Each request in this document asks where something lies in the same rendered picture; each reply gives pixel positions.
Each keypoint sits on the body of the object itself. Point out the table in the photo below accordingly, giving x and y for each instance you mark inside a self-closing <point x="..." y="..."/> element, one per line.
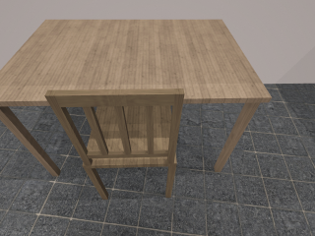
<point x="199" y="56"/>

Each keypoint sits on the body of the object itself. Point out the chair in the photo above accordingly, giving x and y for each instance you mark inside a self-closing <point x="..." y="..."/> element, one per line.
<point x="131" y="127"/>

